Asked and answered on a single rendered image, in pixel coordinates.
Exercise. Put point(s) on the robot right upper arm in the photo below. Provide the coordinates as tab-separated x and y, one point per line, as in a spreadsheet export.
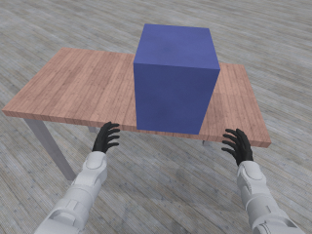
265	228

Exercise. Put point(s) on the robot left hand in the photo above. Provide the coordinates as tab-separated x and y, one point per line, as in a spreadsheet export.
101	143

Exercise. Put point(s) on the carton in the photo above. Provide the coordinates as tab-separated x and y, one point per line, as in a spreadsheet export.
175	72

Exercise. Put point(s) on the right robot forearm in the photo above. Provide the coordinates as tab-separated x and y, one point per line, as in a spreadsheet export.
257	199

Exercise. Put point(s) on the table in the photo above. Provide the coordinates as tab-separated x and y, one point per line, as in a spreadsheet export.
91	88

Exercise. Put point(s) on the left robot forearm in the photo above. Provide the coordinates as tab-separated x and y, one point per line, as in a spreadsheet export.
74	207

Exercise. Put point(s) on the robot left upper arm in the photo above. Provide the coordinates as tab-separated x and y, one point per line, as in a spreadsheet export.
51	226

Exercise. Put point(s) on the robot right hand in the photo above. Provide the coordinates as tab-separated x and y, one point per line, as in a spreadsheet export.
242	147

